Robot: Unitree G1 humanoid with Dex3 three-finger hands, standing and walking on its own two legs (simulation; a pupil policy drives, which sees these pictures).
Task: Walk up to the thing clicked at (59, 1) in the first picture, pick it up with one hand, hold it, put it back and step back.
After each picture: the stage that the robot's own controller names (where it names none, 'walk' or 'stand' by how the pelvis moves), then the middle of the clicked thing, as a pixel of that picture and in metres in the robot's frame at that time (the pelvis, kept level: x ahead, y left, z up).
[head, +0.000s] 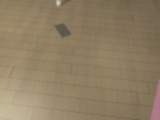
stand; out of the picture +2.21 +0.31 -0.65
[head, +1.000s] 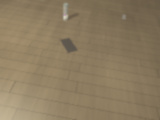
walk; (65, 12) +2.09 +0.15 -0.63
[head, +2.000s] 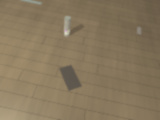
walk; (67, 26) +1.46 +0.07 -0.64
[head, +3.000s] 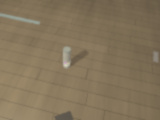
walk; (66, 58) +0.96 +0.10 -0.64
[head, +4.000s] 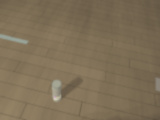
walk; (56, 91) +0.62 +0.12 -0.64
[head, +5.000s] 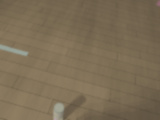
stand; (58, 114) +0.44 +0.07 -0.65
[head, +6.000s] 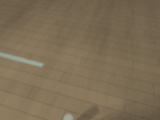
stand; out of the picture +0.41 +0.09 -0.65
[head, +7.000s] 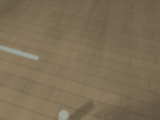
stand; out of the picture +0.40 +0.10 -0.65
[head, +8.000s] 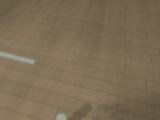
stand; out of the picture +0.39 +0.11 -0.65
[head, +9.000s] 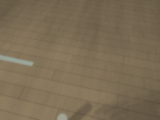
stand; out of the picture +0.40 +0.11 -0.66
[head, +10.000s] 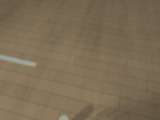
stand; out of the picture +0.39 +0.11 -0.66
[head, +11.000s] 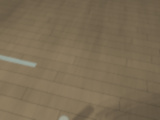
stand; out of the picture +0.39 +0.11 -0.66
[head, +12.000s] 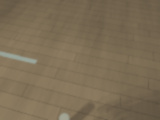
go down; out of the picture +0.38 +0.10 -0.66
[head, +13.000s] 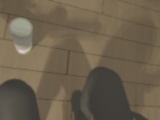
go down; (22, 39) +0.49 +0.13 -0.25
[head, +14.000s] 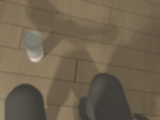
approach; (34, 49) +0.48 +0.11 -0.28
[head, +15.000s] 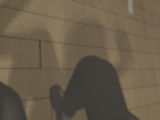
close in; out of the picture +0.48 +0.17 -0.18
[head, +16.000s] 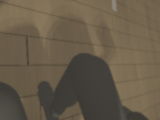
close; out of the picture +0.49 +0.19 -0.19
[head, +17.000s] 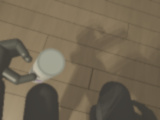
lift; (43, 69) +0.35 +0.13 -0.08
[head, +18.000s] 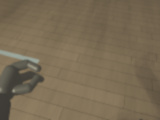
hold; out of the picture +0.29 -0.09 -0.69
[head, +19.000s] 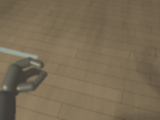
go down; out of the picture +0.33 -0.07 -0.71
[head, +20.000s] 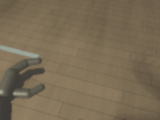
go down; out of the picture +0.36 -0.09 -0.71
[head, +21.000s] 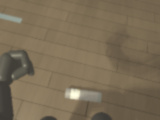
crouch; (83, 95) +0.42 -0.09 -0.60
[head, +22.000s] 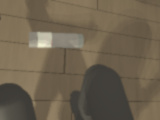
lower; (56, 40) +0.51 -0.05 -0.31
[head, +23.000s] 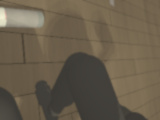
lower; (10, 17) +0.55 +0.01 -0.28
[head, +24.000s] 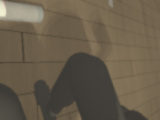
lower; (9, 11) +0.57 +0.02 -0.28
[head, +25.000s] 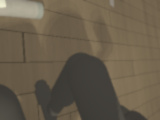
lower; (10, 7) +0.59 +0.02 -0.28
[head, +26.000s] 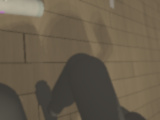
lower; (10, 4) +0.60 +0.02 -0.28
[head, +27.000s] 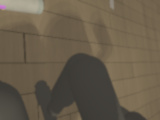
loosen; (10, 1) +0.61 +0.02 -0.28
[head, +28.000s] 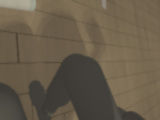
withdraw; out of the picture +0.63 +0.03 -0.29
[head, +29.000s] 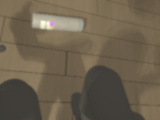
stand; (58, 23) +0.63 -0.03 -0.30
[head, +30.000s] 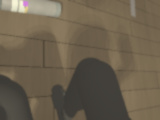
stand; (32, 5) +0.65 +0.00 -0.27
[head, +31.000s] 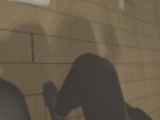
rise; out of the picture +0.65 +0.02 -0.25
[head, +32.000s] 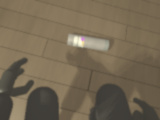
walk; (87, 42) +0.63 -0.09 -0.41
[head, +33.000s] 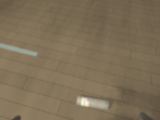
stand; (92, 102) +0.55 -0.13 -0.68
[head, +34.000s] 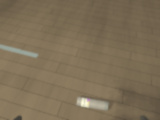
stand; (92, 103) +0.56 -0.12 -0.69
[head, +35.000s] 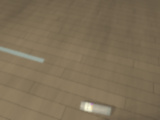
stand; (95, 108) +0.57 -0.14 -0.73
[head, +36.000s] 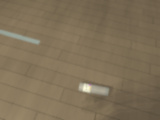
walk; (93, 89) +0.60 -0.17 -0.72
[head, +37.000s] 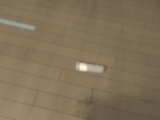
walk; (89, 67) +0.78 -0.13 -0.73
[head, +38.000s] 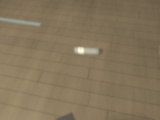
walk; (86, 50) +1.10 +0.00 -0.72
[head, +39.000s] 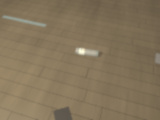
stand; (86, 52) +1.20 -0.09 -0.73
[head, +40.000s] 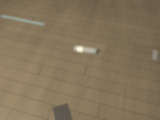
stand; (85, 49) +1.24 -0.08 -0.75
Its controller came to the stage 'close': yes
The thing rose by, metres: 0.23
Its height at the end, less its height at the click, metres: -0.09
